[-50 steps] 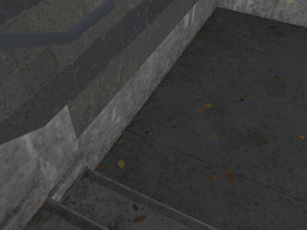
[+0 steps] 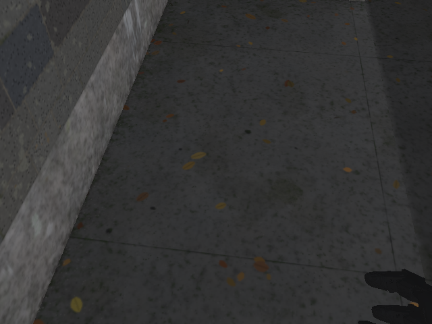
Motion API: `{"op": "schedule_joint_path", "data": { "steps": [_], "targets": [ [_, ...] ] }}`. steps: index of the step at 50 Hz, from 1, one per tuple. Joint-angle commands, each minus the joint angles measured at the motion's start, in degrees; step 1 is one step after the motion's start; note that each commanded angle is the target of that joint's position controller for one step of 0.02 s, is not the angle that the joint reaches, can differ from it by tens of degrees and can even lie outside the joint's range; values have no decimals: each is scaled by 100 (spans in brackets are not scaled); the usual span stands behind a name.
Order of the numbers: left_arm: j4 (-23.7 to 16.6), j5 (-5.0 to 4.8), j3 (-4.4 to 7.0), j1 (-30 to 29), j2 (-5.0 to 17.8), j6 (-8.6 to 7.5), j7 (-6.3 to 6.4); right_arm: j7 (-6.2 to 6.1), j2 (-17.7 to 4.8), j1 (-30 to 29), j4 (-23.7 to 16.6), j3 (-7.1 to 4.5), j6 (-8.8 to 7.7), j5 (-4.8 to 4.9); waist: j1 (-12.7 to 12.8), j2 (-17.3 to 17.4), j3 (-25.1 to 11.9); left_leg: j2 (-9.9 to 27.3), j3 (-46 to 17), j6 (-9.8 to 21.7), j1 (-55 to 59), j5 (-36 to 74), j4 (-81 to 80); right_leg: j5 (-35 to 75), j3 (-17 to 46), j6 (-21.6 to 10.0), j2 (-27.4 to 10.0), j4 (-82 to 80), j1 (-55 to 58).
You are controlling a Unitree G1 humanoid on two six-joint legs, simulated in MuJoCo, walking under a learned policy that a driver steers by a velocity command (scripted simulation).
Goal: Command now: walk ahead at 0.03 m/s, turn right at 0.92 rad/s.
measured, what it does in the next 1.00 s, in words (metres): steps on the spot, turning right: left foot, then right foot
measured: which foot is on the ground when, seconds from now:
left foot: up 0.00-0.08, down 0.10-0.50, up 0.52-1.00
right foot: down 0.00-0.10, up 0.12-0.46, down 0.48-1.00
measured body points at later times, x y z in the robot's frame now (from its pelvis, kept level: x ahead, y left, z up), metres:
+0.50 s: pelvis +0.01 -0.02 -0.01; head +0.03 -0.04 +0.44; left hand +0.31 +0.07 -0.08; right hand -0.03 -0.34 -0.10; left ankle +0.01 +0.12 -0.71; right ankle -0.03 -0.13 -0.71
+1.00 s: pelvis +0.02 -0.03 -0.05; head +0.05 -0.04 +0.40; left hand +0.09 +0.17 -0.20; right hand +0.04 -0.30 -0.18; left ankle +0.21 +0.08 -0.74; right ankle -0.03 -0.13 -0.71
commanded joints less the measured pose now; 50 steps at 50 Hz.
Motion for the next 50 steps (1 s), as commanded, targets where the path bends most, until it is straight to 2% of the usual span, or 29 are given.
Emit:
{"op": "schedule_joint_path", "data": {
  "steps": [1,4,5,6,7,8,10,11,13,15,18,21,23,24,25,26,27,28,29,31,33,36,37,38,39,42,43,46,50],
  "targets": [
    [-727,80,100,-755,767,-253,0,-95,-579,1238,-88,-166,96,-35,-733,-313,-195,-240,138,-18,1725,-169,-459,4869,1580,-890,-1056,-238,-727],
    [-891,-118,143,-879,854,-292,-61,-301,-528,1619,-54,-127,1,109,-673,-333,-453,-318,-32,170,1756,-389,-2144,5330,2245,-1008,-1185,912,137],
    [-1136,-199,114,-1306,794,-212,-192,-360,-817,2413,181,-236,-70,212,-1051,2,-699,-52,-214,705,3168,1649,-3114,4991,1905,-741,-811,1629,-698],
    [-1179,-96,-115,-493,60,-86,-303,-331,-1524,2181,172,-365,-175,305,-439,1360,-1445,1644,-2529,2749,4511,4957,-3694,676,931,64,197,3074,-2108],
    [-1138,-46,-169,-465,249,55,-253,-169,-1201,1667,-127,-236,-247,-52,-575,648,-653,2962,-4344,3707,3599,5494,-4178,-1139,731,534,-11,3898,-3333],
    [-1098,-4,-156,-636,365,241,-46,-108,-952,1549,172,-138,-279,-45,-468,-253,-270,3040,-4084,3451,3513,4884,-4138,-880,973,770,-486,4053,-3926],
    [-965,118,-207,-604,464,355,189,-145,-76,782,205,109,-300,217,-192,155,-771,1873,-2191,2349,3194,4357,-3605,-101,455,1057,-873,3976,-3407],
    [-1009,297,-336,-557,276,354,122,-239,119,577,154,197,-336,203,-93,320,-770,1503,-1469,1996,2621,4356,-3582,361,55,1077,-913,4124,-2794],
    [-1239,277,-386,-741,249,303,-157,-486,-658,589,91,17,-369,29,-188,189,-549,1137,-459,1843,1718,3916,-3794,899,-491,917,-841,4584,-2092],
    [-1502,152,-304,-1073,422,314,-307,-597,-1029,948,274,-45,-408,-11,-389,234,-514,1261,53,1613,2006,3547,-3575,941,-601,769,-950,4302,-2126],
    [-1791,90,-337,-1760,265,259,-287,-780,-1209,1590,577,-136,-534,198,-779,667,-200,1590,147,1200,3268,2667,-3734,585,-568,806,-1401,2382,-2722],
    [-1568,118,-320,-1349,11,313,-237,-660,-1467,1553,455,-262,-571,-112,-663,659,-207,2093,274,1251,2859,2648,-3734,905,-1136,674,-1135,2014,-1621],
    [-1405,-43,-58,-1235,513,254,-124,-494,-1761,1133,322,-442,-584,84,-563,804,84,2065,373,1017,2553,2077,-3713,612,-1299,498,-818,626,-773],
    [-1257,-111,109,-690,660,200,-38,-322,-1848,783,368,-488,-579,138,-183,488,-78,1992,589,912,2379,1354,-3006,1664,-1507,213,-478,-264,153],
    [-962,-179,327,69,1139,125,124,-158,-1540,803,244,-470,-563,103,154,-540,-587,1161,1122,531,1758,756,-1487,3659,-1206,-392,-365,-1041,1625],
    [-1054,-107,532,480,2080,89,269,-7,-701,1160,-248,-222,-560,-114,-136,-1606,-1768,209,872,65,110,-2635,-48,6530,1346,-2064,-2088,-1239,3651],
    [-1019,204,361,740,1327,-59,105,-36,-766,524,-400,-225,-492,343,520,-471,-1214,32,-228,91,-817,-2403,175,5642,2098,-2037,-2686,-1675,3230],
    [-887,24,280,608,1079,-184,51,-91,-663,19,-569,-184,-454,443,534,-545,-486,177,-424,125,-1179,-2274,338,4785,2014,-1929,-2736,-1799,2411],
    [-801,-206,156,221,736,-231,39,-162,-829,108,-522,-263,-394,270,151,-500,-397,357,-453,155,-1110,-2081,483,4274,1610,-1688,-2499,-1626,1886],
    [-775,-323,-79,-531,317,-121,90,-109,-787,1053,75,-152,-137,-218,-551,-222,-260,391,-357,190,51,-572,522,3987,650,-1275,-1872,-1417,31],
    [-791,-191,-220,-1098,121,-79,172,89,-710,1434,349,-73,44,-240,-802,-191,-309,316,-389,189,703,889,395,2950,276,-943,-1428,-1563,-967],
    [-354,-81,-285,-695,208,-82,194,467,-650,1891,763,-29,112,-82,-666,-10,-269,464,-541,-21,448,1354,348,2250,412,-1069,-1700,-1259,-868],
    [-385,-558,-138,-322,255,183,402,31,-579,1113,570,-174,410,479,-251,544,-728,-129,-669,114,872,972,-64,4410,427,-1057,-2013,-1273,-114],
    [-92,-81,-318,-48,242,-31,264,243,-569,1453,628,29,216,-80,-307,-838,-157,488,-844,-44,-387,1093,229,2797,634,-1271,-2194,-943,131],
    [107,-85,-340,301,0,-66,262,253,-636,1473,785,-49,126,-183,-36,-467,-161,605,-1156,-91,-997,1144,-2,2079,944,-1383,-2353,-827,653],
    [402,-5,-415,823,-39,-38,511,102,-422,565,566,87,84,-263,488,-289,-207,624,-1031,-136,-1990,1293,-184,916,1598,-1657,-2609,-817,946],
    [386,-110,-465,637,-79,-70,579,71,-416,559,658,97,62,-197,416,-229,-272,615,-869,-186,-1712,1733,-804,271,1356,-1616,-2447,-740,638],
    [429,-115,-445,515,4,-100,744,172,-379,594,877,160,58,-234,360,-391,43,694,-297,-146,-1446,2274,-1903,-914,1075,-1413,-2387,-401,-96],
    [598,99,-363,263,191,-126,736,204,-243,579,863,62,223,-227,199,-634,469,525,449,249,355,2099,-2747,-2225,695,-852,-2648,-717,-1623]
  ]
}}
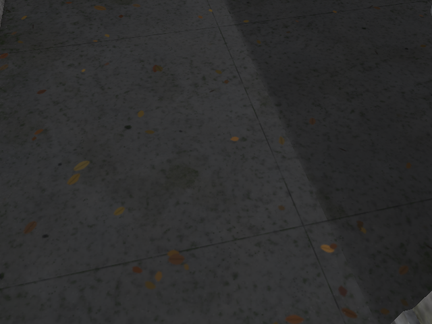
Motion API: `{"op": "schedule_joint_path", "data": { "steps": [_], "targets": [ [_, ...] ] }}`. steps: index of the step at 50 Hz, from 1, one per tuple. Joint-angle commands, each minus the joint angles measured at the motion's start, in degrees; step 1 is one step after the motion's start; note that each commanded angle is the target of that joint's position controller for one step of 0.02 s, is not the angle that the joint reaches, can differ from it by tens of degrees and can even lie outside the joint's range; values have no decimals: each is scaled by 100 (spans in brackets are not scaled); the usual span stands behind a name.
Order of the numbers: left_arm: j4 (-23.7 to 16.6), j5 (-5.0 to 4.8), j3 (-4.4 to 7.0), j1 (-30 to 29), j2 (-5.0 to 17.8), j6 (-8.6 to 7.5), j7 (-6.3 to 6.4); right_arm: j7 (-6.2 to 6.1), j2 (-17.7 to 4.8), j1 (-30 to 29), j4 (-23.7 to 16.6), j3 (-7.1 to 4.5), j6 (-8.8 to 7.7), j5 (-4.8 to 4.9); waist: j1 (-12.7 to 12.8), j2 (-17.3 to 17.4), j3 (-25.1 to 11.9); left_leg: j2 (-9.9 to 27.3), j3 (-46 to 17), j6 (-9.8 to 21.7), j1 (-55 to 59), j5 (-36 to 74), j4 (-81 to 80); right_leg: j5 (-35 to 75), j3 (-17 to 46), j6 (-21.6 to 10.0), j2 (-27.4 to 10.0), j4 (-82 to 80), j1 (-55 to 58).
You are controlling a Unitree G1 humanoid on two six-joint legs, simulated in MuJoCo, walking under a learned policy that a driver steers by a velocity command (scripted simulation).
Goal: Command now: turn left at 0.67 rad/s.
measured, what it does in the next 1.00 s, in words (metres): goes down, turning left: left foot 0.15 m lower, then right foot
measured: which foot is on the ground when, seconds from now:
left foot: up 0.00-0.16, down 0.18-0.90, up 0.92-1.00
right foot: down 0.00-0.18, up 0.20-0.88, down 0.90-1.00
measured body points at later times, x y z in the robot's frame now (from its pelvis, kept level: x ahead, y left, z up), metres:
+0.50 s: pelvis +0.09 +0.12 -0.09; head +0.10 +0.14 +0.35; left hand +0.18 +0.39 -0.19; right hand +0.22 -0.08 -0.22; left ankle +0.10 +0.20 -0.82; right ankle +0.25 +0.03 -0.67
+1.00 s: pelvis +0.36 +0.10 -0.13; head +0.36 +0.09 +0.32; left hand +0.25 +0.38 -0.24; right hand +0.57 -0.12 -0.24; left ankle +0.27 +0.22 -0.75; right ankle +0.32 -0.01 -0.82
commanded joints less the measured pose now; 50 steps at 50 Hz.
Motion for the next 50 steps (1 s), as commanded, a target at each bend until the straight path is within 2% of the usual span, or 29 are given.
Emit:
{"op": "schedule_joint_path", "data": {
  "steps": [1,6,8,9,10,11,12,13,14,15,17,19,20,22,24,27,32,34,35,37,40,42,44,45,46,47,48,49,50],
  "targets": [
    [-126,94,299,-99,1053,-102,34,7,-398,-636,-591,-174,41,61,-20,-722,480,-84,355,285,271,-116,-631,-1334,2286,-915,-1629,-2648,-247],
    [326,53,484,12,1247,-54,127,-68,-336,-651,-551,-350,156,110,113,-642,815,-19,525,764,1258,-170,-2018,-1010,1847,-330,-2155,-2033,717],
    [320,232,545,-211,1332,72,-7,-42,-1051,612,-95,-776,-76,231,-516,-1,391,-283,731,1086,3083,1028,-2745,-845,842,5,-1663,-116,539],
    [342,221,515,-33,1078,133,-132,-67,-1710,1098,50,-1067,-222,213,-719,549,-200,-371,431,1441,4265,1203,-2771,-504,71,299,-822,1661,343],
    [-102,145,357,-117,350,192,-296,-161,-2230,1893,93,-1138,-341,203,-625,1430,-1451,433,-1102,2284,6283,3646,-1043,-1539,-174,523,44,4372,-1289],
    [-626,-94,320,-686,306,99,-315,-47,-2038,2646,31,-1011,-434,74,-1118,1458,-1853,929,-1753,2401,7184,3845,-1064,-1403,430,613,414,5280,-2577],
    [-1299,-355,423,-1820,849,-97,-213,111,-1746,2517,-129,-906,-543,114,-1432,1489,-879,1322,-2765,2431,6293,2285,-1779,-1335,704,709,501,5551,-3959],
    [-1281,-300,439,-1866,1068,-207,-72,264,-1545,1914,-255,-829,-631,279,-1164,1288,-224,1532,-2859,2307,5319,953,-1770,-908,1064,641,215,5776,-4298],
    [-1047,-112,432,-1374,1186,-201,6,376,-1124,1345,-367,-649,-627,293,-772,502,-168,1324,-2446,2167,4244,275,-1652,-152,1211,567,34,5264,-3796],
    [-1029,-97,412,-889,1160,-128,99,467,-946,975,-498,-488,-603,254,-280,505,-7,1267,-2662,2351,2854,-173,-1801,364,1403,520,-3,4950,-3154],
    [-1175,-5,237,-620,784,83,127,272,-510,438,-533,-235,-629,339,43,344,139,570,-2673,2064,1558,-1791,-2187,1821,1480,486,129,4185,-2827],
    [-1417,-23,164,-556,711,252,-41,50,-788,421,-596,-254,-687,363,-8,588,-5,135,-2739,1963,1333,-1917,-2218,2003,1221,583,316,4441,-2828],
    [-1454,-77,166,-644,868,271,-159,-56,-869,348,-758,-283,-701,394,-232,218,-22,51,-2443,1878,1291,-2105,-2233,2676,1236,678,317,3386,-2930],
    [-1635,4,111,-991,686,363,-304,-154,-804,940,-585,-231,-693,235,-487,152,-1,78,-2767,1889,1614,-2151,-2106,3057,1204,807,170,2421,-3150],
    [-1678,152,-4,-1148,408,467,-426,-91,-782,1430,-322,-182,-652,189,-591,381,-107,150,-3222,1885,1703,-3068,-2128,2920,1155,768,94,2120,-2935],
    [-1428,276,0,-1005,645,464,-609,120,-926,1615,-102,-220,-679,195,-742,479,108,158,-3602,1990,1947,-4404,-2118,2608,1012,716,180,1851,-2926],
    [-1546,197,-58,-1632,634,236,-586,-75,-486,1585,153,-44,-756,123,-1130,704,200,152,-3657,2029,3124,-4306,-1627,2464,1231,556,79,1538,-3437],
    [-1484,163,-4,-1540,819,212,-631,-127,-622,1263,86,-35,-756,201,-1110,855,278,69,-3282,1937,2744,-4133,-1605,2430,956,498,75,1403,-2767],
    [-1695,-369,320,-2041,1111,418,-487,-221,-1390,1611,280,-551,-322,726,-1097,577,-71,62,-3184,1993,2613,-4041,-2327,2701,1279,446,93,242,-1741],
    [-1566,-485,343,-1671,1042,564,-510,-260,-1398,1205,186,-639,-97,590,-967,1300,348,162,-2759,1963,2310,-3924,-2484,2494,1069,371,81,-39,-1160],
    [-1361,-398,528,-1371,1195,654,-501,-224,-1034,943,141,-657,-210,418,-929,1040,789,509,-2444,1859,2310,-3575,-2458,1915,903,180,27,-366,-659],
    [-1253,-319,670,-834,1341,667,-522,-206,-1173,642,126,-730,-300,374,-639,821,796,626,-1850,1632,2225,-2593,-2019,1301,584,-14,232,-897,221],
    [-318,-367,882,1840,1467,561,-454,-186,-1321,-388,0,-785,-315,296,856,-26,-59,-107,-234,1143,1098,257,1175,654,-326,-356,1212,-1866,3562],
    [-4,-390,912,2641,1551,470,-438,-203,-744,-888,-93,-642,-376,144,1293,-1207,122,-773,344,880,-1008,-2025,4513,-189,1319,-826,681,-2227,4471],
    [-107,-547,778,2522,1676,382,-474,-216,-217,-874,-450,-453,-510,97,769,-2161,283,-1170,-185,911,-2885,-3870,4978,49,4019,-1136,-123,-3241,4652],
    [-247,-579,830,1895,1930,323,-434,-200,-299,-871,-701,-412,-586,170,298,-1537,584,-909,-425,759,-3260,-3778,4181,-676,6176,-1745,-982,-4570,4083],
    [-373,-446,868,1455,1858,283,-351,-168,-647,-1395,-615,-499,-549,216,123,-13,958,-488,-551,533,-2748,-3473,3465,-793,6127,-1943,-1250,-4477,3168],
    [-522,-345,858,879,1785,302,-289,-166,-766,-1600,-541,-538,-460,260,-120,638,1162,-379,-520,397,-1957,-3314,2813,-524,5472,-1824,-932,-4193,2220],
    [-605,-191,896,535,1918,277,-276,-147,-824,-1382,-521,-539,-396,273,-437,110,1175,-210,-555,378,-1556,-2866,2238,57,4954,-1753,-755,-3886,1830]
  ]
}}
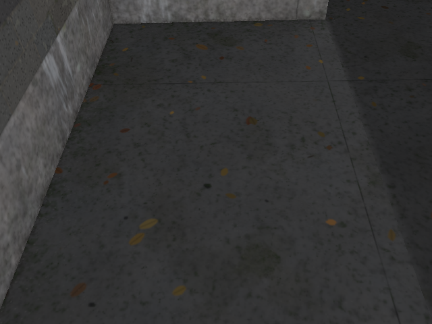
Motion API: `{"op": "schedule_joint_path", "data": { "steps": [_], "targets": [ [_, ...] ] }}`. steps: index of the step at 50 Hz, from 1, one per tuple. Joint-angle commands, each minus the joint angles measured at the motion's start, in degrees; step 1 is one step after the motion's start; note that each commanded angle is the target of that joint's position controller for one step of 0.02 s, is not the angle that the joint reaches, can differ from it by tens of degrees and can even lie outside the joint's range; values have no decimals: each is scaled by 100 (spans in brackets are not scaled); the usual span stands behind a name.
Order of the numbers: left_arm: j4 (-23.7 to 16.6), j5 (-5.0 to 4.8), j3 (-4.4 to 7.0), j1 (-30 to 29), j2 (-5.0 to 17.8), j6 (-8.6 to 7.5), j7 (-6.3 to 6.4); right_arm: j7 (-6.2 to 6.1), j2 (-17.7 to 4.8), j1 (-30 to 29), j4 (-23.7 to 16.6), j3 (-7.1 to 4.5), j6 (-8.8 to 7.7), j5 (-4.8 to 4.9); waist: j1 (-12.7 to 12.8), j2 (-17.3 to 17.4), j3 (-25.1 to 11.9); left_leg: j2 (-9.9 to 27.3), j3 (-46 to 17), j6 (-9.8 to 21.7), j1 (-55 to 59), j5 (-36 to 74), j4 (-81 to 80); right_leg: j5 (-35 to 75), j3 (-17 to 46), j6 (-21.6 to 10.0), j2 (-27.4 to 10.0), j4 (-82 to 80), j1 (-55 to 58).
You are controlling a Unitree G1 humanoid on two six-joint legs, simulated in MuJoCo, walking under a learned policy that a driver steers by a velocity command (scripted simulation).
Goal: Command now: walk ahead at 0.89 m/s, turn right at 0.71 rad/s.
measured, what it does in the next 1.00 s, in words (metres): goes down: left foot 0.15 m lower, then right foot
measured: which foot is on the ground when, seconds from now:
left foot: up 0.00-0.24, down 0.26-0.58, up 0.60-1.00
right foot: down 0.00-0.24, up 0.26-0.58, down 0.60-1.00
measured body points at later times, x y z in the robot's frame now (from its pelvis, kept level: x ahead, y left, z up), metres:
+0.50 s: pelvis +0.44 -0.09 -0.13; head +0.46 -0.11 +0.32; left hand +0.75 +0.05 -0.20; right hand +0.24 -0.28 -0.26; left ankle +0.31 +0.07 -0.84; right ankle +0.55 -0.25 -0.79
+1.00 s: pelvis +0.90 -0.32 -0.12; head +0.92 -0.32 +0.33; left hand +0.91 -0.06 -0.26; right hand +1.00 -0.59 -0.23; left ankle +1.09 -0.32 -0.80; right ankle +0.68 -0.27 -0.81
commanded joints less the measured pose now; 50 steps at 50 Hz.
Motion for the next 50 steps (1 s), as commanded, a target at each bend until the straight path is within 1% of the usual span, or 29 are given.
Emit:
{"op": "schedule_joint_path", "data": {
  "steps": [1,2,3,5,9,10,12,13,14,15,16,17,18,20,22,24,27,28,29,30,31,32,33,34,38,41,44,48,50],
  "targets": [
    [-230,150,150,-138,716,-174,154,59,-559,-1546,-859,-22,-101,218,-186,-361,1422,452,-257,-175,-1622,1866,-2134,628,3093,-1257,-1249,-2602,-105],
    [-157,69,150,-146,673,-207,182,97,-349,-1648,-880,55,-80,134,-228,-858,1281,200,121,-145,-888,2732,-2577,1408,2633,-1221,-896,-2482,-520],
    [-31,-75,96,-240,391,-187,165,206,16,-1516,-889,183,-42,96,-301,-802,1058,-18,471,-109,480,4054,-3225,1321,2106,-1063,-478,-2533,-1411],
    [6,-243,136,-426,501,-165,105,262,201,-860,-607,248,16,138,-487,-741,570,-239,603,-59,2174,5125,-3517,1305,1764,-850,-302,-2127,-1864],
    [345,-49,187,328,439,-99,87,20,165,-1233,-853,291,-154,255,30,-445,864,-296,455,-276,1955,3926,-4864,1581,2191,-779,-307,-972,-431],
    [412,11,192,258,438,-48,111,-65,110,-829,-762,239,-252,254,-170,-356,743,-177,320,-294,2287,4262,-5507,1889,2120,-751,-166,-159,-138],
    [314,-16,263,-323,650,29,76,-180,-343,1138,-178,-29,-252,245,-1180,-193,19,387,-57,-120,4366,4648,-6114,2644,1546,-692,18,2223,-707],
    [75,-88,179,-644,131,19,34,-158,-503,1767,44,-112,-212,133,-1265,-34,-168,932,-337,-37,5341,4404,-5614,195,1231,-672,298,3691,-1837],
    [-266,-296,56,-659,-260,-136,163,-67,-535,1911,68,-78,-303,-101,-978,376,-470,1722,-526,-240,6451,6432,-3936,-55,898,-721,-274,3899,-3091],
    [-160,-381,27,-295,-171,-138,299,-79,-345,1907,80,-90,-321,-75,-969,823,-1069,2251,-1098,261,7240,5911,-3728,260,719,-698,-461,3971,-4027],
    [-153,-93,40,-495,-18,-40,348,-152,-445,1698,70,-202,-376,-50,-1054,1216,-1096,2766,-2473,1188,6608,2243,-4566,555,579,-610,-690,4536,-4666],
    [-205,152,109,-1388,177,-21,237,-167,360,1417,171,39,-422,61,-935,-156,105,2090,-2191,1013,4885,761,-5742,1014,622,-407,-882,3612,-4450],
    [-472,207,77,-1622,-43,-14,86,-208,209,1309,263,70,-511,17,-687,354,656,2401,-2573,1271,3909,1137,-5829,1154,848,-231,-1012,3300,-4288],
    [-660,161,-18,-1988,-263,22,-59,-243,407,1243,504,172,-611,202,-243,-24,1261,2032,-1499,907,2545,2848,-6113,1561,1089,-60,-1241,2265,-3698],
    [-884,155,-154,-2347,-441,-51,-189,-207,303,815,485,167,-582,186,13,212,1290,1492,-408,660,1696,3261,-6686,2346,692,-138,-1108,1097,-2793],
    [-812,45,-229,-2639,-459,-45,-288,-169,304,904,580,169,-492,270,-101,-131,1116,788,629,536,1409,4267,-7166,3048,-299,-283,-638,104,-1459],
    [-758,120,-250,-2480,-297,-106,-299,-105,-326,1494,756,95,-428,388,157,60,899,1164,1088,531,1855,7543,-6386,3028,-963,-488,-32,-844,138],
    [-585,154,-165,-1920,-40,-97,-245,-124,-514,1542,770,72,-358,321,463,113,444,1220,1073,557,1985,7864,-5481,2739,-918,-551,124,-1023,1042],
    [-191,162,-38,-551,225,-78,-146,-166,-747,1456,793,57,-298,259,1188,127,-273,1176,1013,557,1814,7847,-3929,2762,-679,-674,148,-1327,2536],
    [61,183,145,339,700,-60,-7,-176,-736,1252,765,56,-244,193,1607,100,-750,685,964,474,979,5538,-1716,1937,236,-823,-588,-1449,3809],
    [-94,265,179,218,1152,-129,58,-126,279,1817,471,236,-233,308,824,-1196,-1539,-8,638,450,-112,-262,1024,931,2745,-905,-2539,-1802,4505],
    [-194,152,168,-71,971,-135,75,-194,-307,1744,168,74,-274,549,739,-812,-1983,-61,-181,618,-813,387,1435,298,4479,-819,-2929,-3097,4452],
    [-103,105,124,-600,721,-195,119,-225,-443,1339,103,21,-254,540,407,-565,-703,225,-46,557,-1102,1154,1072,712,3683,-615,-2643,-3448,3420],
    [-89,122,108,-929,528,-237,120,-186,-251,1304,191,71,-208,473,163,-395,-43,397,55,558,-994,1339,795,1814,2763,-647,-2422,-3501,2609],
    [147,-67,-61,-989,-136,-450,119,-15,323,1399,341,103,175,251,-474,-430,640,726,98,441,-638,1529,96,3562,621,21,-1638,-3939,1391],
    [293,-161,-88,-959,-260,-557,45,71,449,735,-28,117,267,359,-561,-863,948,607,581,343,-406,2167,-799,5539,-795,621,-1181,-4259,878],
    [499,-127,-164,-709,-304,-565,126,154,467,-168,-376,190,192,366,-470,-648,1099,251,1324,501,-413,3012,-1807,6460,-1413,731,-833,-4441,1153],
    [301,-129,-68,-966,322,-514,466,171,-80,299,-248,126,259,351,-995,-815,516,-368,1978,716,945,3209,-3057,9940,-1642,813,-1354,-3274,1877],
    [187,-33,34,-1250,692,-400,590,170,-579,1616,61,-76,386,218,-1860,-901,-117,-595,1758,974,2606,2812,-3233,10671,-1461,762,-1627,-1469,1643]
  ]
}}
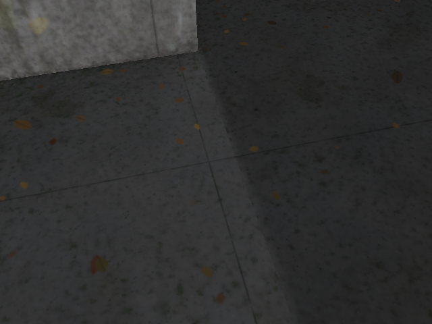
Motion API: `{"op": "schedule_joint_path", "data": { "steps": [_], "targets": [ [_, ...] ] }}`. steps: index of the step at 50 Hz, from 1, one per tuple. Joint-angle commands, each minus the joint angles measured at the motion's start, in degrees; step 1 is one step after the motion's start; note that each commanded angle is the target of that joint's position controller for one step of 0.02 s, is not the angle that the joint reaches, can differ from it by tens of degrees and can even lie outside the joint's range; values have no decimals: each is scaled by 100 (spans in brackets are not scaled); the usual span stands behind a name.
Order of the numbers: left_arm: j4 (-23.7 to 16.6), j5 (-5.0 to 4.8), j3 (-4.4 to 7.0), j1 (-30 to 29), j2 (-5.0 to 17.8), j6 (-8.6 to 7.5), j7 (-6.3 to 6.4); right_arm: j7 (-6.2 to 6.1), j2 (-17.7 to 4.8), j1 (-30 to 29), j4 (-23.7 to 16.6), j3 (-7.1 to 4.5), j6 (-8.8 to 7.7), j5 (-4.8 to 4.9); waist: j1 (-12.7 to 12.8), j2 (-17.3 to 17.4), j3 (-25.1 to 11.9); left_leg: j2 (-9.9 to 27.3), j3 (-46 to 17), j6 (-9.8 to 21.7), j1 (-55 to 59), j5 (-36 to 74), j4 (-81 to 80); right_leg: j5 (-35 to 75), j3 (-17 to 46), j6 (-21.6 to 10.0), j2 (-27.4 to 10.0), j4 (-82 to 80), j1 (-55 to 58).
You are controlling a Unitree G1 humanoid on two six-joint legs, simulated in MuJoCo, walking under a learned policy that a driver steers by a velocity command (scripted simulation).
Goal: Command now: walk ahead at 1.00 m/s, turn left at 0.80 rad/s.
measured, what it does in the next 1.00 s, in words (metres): walks ahead, turning left: left foot, then right foot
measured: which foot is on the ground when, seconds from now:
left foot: up 0.00-0.02, down 0.04-0.40, up 0.42-0.76, down 0.78-1.00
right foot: down 0.00-0.02, up 0.04-0.38, down 0.40-0.78, up 0.80-1.00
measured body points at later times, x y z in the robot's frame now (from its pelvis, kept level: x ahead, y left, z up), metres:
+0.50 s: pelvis +0.44 -0.04 +0.00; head +0.49 -0.01 +0.44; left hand +0.57 +0.27 -0.08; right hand +0.61 -0.29 -0.12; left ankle +0.27 +0.00 -0.59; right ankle +0.62 -0.13 -0.72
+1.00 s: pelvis +0.57 +0.06 +0.03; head +0.55 +0.09 +0.48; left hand +0.48 +0.37 -0.07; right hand +0.83 -0.07 -0.07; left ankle +0.50 +0.08 -0.72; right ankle +0.75 +0.00 -0.64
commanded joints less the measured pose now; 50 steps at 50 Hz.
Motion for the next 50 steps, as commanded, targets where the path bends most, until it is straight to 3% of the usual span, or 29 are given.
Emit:
{"op": "schedule_joint_path", "data": {
  "steps": [1,2,3,4,5,6,7,9,12,14,17,18,19,20,21,22,24,25,27,30,33,37,39,40,41,43,45,46,50],
  "targets": [
    [-988,94,356,-1846,1559,42,195,-67,-1149,3649,713,-449,159,-47,-2372,-515,-1146,-128,-587,709,4426,-227,-300,8549,518,323,-1624,4226,-2668],
    [-1219,2,399,-2729,1360,80,69,-139,-1065,3984,985,-534,192,280,-2700,848,-993,348,-1305,1191,5159,266,-1602,2637,495,255,-272,7381,-3898],
    [-1682,176,81,-2491,376,-20,-80,-164,-1177,2997,917,-448,147,189,-1273,1421,-272,206,-2105,1225,4698,1189,-532,-622,1245,133,37,8743,-5657],
    [-2066,96,-43,-1718,115,-115,-196,-203,-1147,2447,635,-384,107,36,-508,963,-1162,855,-4136,2044,5509,5,-968,-857,2271,176,-137,8833,-6725],
    [-2173,132,-115,-1502,346,-276,-307,-314,-990,2232,481,-375,90,-155,-401,582,-852,1550,-5798,2096,5071,-2705,-2626,-766,2670,47,-347,8054,-7271],
    [-2102,196,-41,-1737,714,-277,-320,-361,-723,1939,407,-327,9,-238,-147,-521,-181,1534,-5772,1773,4108,-3493,-3186,-412,2711,75,-674,7437,-7132],
    [-2072,359,-66,-1864,699,-195,-339,-382,-748,1697,346,-300,-81,-165,114,-887,111,1281,-5360,1530,3254,-3265,-3265,-222,2605,131,-785,6886,-6713],
    [-2150,410,-138,-2058,743,93,-338,-389,-916,1503,237,-289,-317,-50,361,-1004,524,813,-4600,1324,1700,-2502,-3408,-24,2507,348,-1145,5530,-5902],
    [-2573,227,-231,-3011,619,149,-408,-334,-988,1514,126,-338,-522,-16,48,-608,557,140,-3466,1017,694,-919,-3569,1295,2074,585,-1238,3189,-4475],
    [-2670,79,-292,-3221,394,129,-419,-237,-1058,1728,176,-419,-507,68,-286,-362,321,-103,-3079,615,1032,500,-3196,2480,1806,472,-925,2068,-3786],
    [-2641,121,-226,-2862,545,7,-268,-223,-1107,2298,317,-504,-339,117,-516,16,-320,-355,-2997,-35,2416,2881,-1662,2672,1683,242,-179,1009,-3290],
    [-2964,-116,53,-3250,817,-256,-203,-344,-351,2338,241,-315,-266,523,-284,-148,-622,-461,-3585,-432,2086,1609,-796,3063,2195,318,-35,290,-2396],
    [-2714,-155,196,-2240,1095,-334,-144,-390,-605,1784,47,-323,-215,441,438,-19,-1232,-583,-3386,-711,1717,1134,308,3975,2223,237,-345,279,-1281],
    [-2346,-37,244,-908,1294,-295,-87,-439,-462,1500,-300,-278,-155,217,882,-163,-2235,-828,-2781,-1023,876,-1885,2040,5710,2933,-186,-1593,1154,335],
    [-2320,245,158,-286,1327,-220,-82,-470,-200,1674,-684,-157,-147,-1,819,-1259,-3195,-1094,-2333,-1248,-219,-4821,3692,9263,4428,-717,-3080,1971,1481],
    [-2237,273,218,-448,1363,-126,-194,-422,-558,2536,-861,-186,-175,226,339,-2174,-4067,-582,-2615,-1453,-478,-4475,4948,8754,5465,-1634,-4036,1758,1638],
    [-2489,128,205,-1602,772,114,-82,-416,-879,1681,-1028,-261,78,342,319,-1479,-2781,203,-1897,-1618,-1361,-3510,5024,5923,4268,-1537,-3241,1155,377],
    [-2512,69,149,-1883,664,198,2,-468,-868,1407,-1117,-311,207,295,170,-940,-2165,344,-1750,-1657,-1255,-3310,5048,5361,3856,-1377,-2975,843,-556],
    [-2452,-12,166,-2686,751,265,73,-497,-585,1381,-1336,-282,419,281,-366,-756,-1008,690,-1786,-1588,-544,-3300,3971,4981,2922,-1031,-2719,265,-2542],
    [-2302,42,366,-3038,1186,260,97,-488,-468,1420,-1472,-264,405,185,-476,-813,-1229,739,-1504,-1416,526,-1728,1942,4982,1776,-1007,-2296,215,-3112],
    [-2189,-149,383,-3191,1139,299,66,-274,-641,1563,-1284,-325,425,185,-499,-872,-1366,555,-1146,-1196,1586,-736,486,4089,1224,-939,-2226,523,-3204],
    [-1942,-257,575,-2740,1606,340,-143,-158,-1084,551,-1716,-566,591,221,-314,-762,-922,559,-722,-574,1981,-1600,181,-339,1367,-574,-2776,-22,-3464],
    [-1831,-223,523,-2550,1326,399,-206,-211,-1211,1235,-1351,-695,525,202,-534,-214,-699,325,-593,-215,2638,-2459,-180,-1683,1122,-410,-2460,920,-3750],
    [-1895,-154,393,-2665,896,442,-260,-280,-1652,2085,-1049,-855,429,244,-805,1230,-398,824,-2038,398,3151,-3586,-1530,-1786,451,-121,-1615,3336,-4613],
    [-2424,-193,360,-3081,803,318,-264,-225,-2198,2177,-1210,-834,122,185,-609,2249,-113,1736,-5983,1539,3758,-6072,-3247,-1865,1530,55,-444,4949,-7044],
    [-2464,-357,508,-3423,1429,-70,-421,-184,-1519,1690,-1421,-564,-278,137,-495,1175,-26,2128,-6241,1255,3536,-6030,-3668,-882,2586,-313,-739,5242,-7419],
    [-2189,-80,540,-3020,1363,-214,-440,-263,-1356,1218,-1527,-488,-241,215,-109,397,-282,1622,-4977,733,2904,-4573,-3190,49,2586,-219,-889,4333,-6387],
    [-1910,574,335,-2386,1022,145,-553,-277,-1507,1066,-1491,-495,-80,-155,65,630,-417,1019,-4054,378,2550,-3628,-3253,595,2182,39,-980,4119,-5618],
    [-1927,270,247,-2534,895,536,-582,-167,-1104,1570,-1282,-381,-126,-57,-169,320,-386,634,-3359,499,2464,-2755,-3310,1190,1789,536,-897,3198,-5216]
  ]
}}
